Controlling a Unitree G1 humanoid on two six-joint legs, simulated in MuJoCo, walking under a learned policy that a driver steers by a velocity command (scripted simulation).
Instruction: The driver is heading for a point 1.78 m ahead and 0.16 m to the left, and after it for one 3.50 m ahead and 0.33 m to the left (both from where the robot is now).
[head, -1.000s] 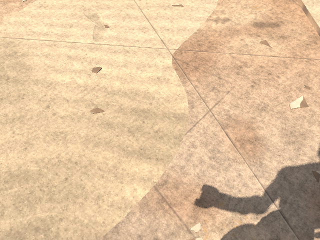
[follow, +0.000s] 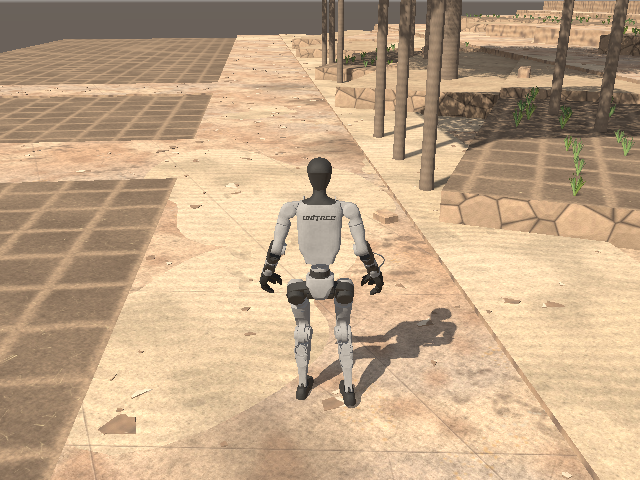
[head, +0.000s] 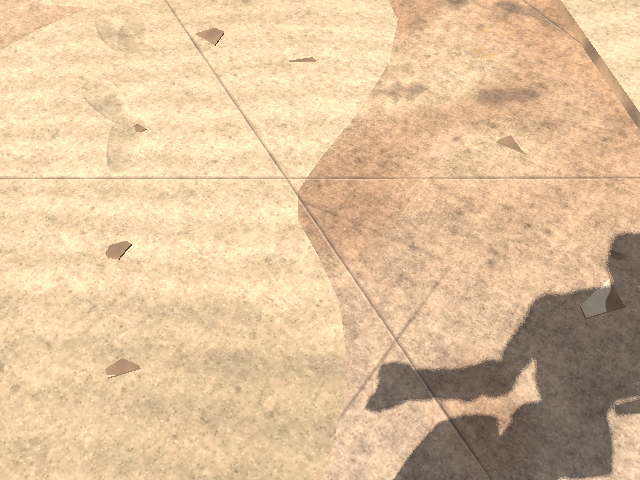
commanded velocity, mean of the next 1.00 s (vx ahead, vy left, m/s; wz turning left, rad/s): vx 0.01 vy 0.00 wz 0.15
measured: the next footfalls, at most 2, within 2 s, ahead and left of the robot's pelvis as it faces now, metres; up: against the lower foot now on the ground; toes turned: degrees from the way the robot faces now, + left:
right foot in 0.06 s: +0.07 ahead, -0.14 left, +0.00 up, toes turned +8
left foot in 0.48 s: +0.01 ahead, +0.12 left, +0.00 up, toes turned +15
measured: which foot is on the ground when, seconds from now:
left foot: down 0.00-0.08, up 0.10-0.46, down 0.48-0.90, up 0.92-1.00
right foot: up 0.00-0.04, down 0.06-0.48, up 0.50-0.86, down 0.88-1.00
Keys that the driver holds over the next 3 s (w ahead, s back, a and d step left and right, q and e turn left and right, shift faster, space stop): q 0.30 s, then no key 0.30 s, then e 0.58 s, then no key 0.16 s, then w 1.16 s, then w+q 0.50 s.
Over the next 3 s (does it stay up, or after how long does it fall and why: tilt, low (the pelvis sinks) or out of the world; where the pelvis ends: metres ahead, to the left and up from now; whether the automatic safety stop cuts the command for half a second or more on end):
stays up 0.68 -0.07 0.01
